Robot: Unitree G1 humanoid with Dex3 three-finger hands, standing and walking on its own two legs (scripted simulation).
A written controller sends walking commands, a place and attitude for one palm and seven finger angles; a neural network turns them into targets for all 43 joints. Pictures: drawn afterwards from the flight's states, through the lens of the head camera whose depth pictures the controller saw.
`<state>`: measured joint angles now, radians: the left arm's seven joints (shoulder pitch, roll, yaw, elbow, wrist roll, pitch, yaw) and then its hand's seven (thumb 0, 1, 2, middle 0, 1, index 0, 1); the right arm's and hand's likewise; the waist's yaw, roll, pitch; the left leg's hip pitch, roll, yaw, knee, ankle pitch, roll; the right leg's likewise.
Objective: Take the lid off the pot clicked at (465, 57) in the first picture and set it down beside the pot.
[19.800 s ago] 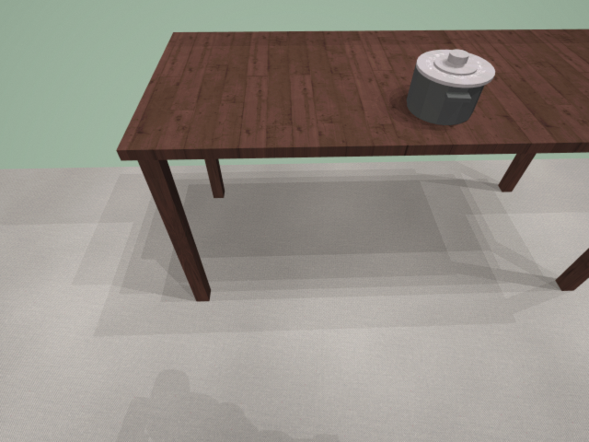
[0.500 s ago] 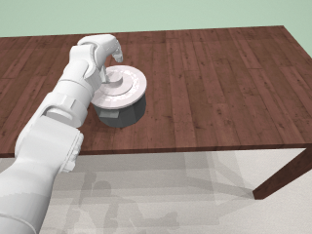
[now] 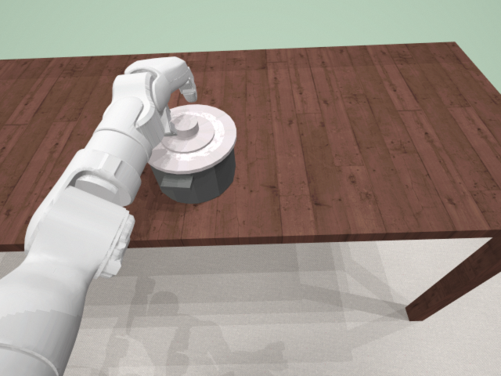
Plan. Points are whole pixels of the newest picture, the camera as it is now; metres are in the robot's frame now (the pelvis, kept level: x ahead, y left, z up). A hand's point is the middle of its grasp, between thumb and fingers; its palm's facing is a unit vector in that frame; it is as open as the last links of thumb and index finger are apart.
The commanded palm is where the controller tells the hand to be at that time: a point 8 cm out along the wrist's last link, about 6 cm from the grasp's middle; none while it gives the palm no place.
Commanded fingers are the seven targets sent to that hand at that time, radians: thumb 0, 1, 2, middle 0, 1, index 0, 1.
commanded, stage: move the open hand above the knob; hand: left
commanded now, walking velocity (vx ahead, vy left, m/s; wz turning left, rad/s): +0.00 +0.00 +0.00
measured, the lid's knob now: (185, 125) +0.52 +0.08 +0.11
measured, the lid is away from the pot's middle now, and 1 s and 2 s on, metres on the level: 0.01 0.01 0.01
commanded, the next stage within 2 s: lower the open fingers around the knob in 1.44 s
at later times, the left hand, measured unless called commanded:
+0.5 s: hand (172, 107) +0.50 +0.09 +0.17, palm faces -0.29 -0.02 -0.96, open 10.4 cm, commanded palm +0.49 +0.09 +0.23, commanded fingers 0.00 -0.20 1.16 -0.69 -0.29 -0.69 -0.29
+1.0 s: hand (171, 109) +0.50 +0.09 +0.17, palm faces -0.30 -0.02 -0.95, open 10.4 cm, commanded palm +0.49 +0.09 +0.23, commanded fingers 0.00 -0.20 1.16 -0.69 -0.29 -0.69 -0.29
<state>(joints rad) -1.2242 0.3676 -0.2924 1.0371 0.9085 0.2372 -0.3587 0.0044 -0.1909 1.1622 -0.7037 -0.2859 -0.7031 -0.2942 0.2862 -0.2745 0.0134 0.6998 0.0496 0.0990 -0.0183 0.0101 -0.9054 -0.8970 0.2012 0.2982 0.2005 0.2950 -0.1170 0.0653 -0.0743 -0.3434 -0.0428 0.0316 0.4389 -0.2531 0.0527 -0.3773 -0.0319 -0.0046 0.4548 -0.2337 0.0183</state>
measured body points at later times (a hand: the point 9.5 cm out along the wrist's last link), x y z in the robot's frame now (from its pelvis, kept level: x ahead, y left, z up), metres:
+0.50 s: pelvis +0.00 +0.00 +0.00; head +0.04 -0.03 +0.45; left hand +0.51 +0.09 +0.22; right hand +0.05 -0.26 -0.14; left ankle -0.03 +0.09 -0.74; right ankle -0.01 -0.13 -0.74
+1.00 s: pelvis +0.00 +0.00 +0.00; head +0.05 -0.02 +0.45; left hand +0.51 +0.09 +0.22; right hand +0.05 -0.27 -0.14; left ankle -0.03 +0.09 -0.74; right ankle -0.01 -0.13 -0.74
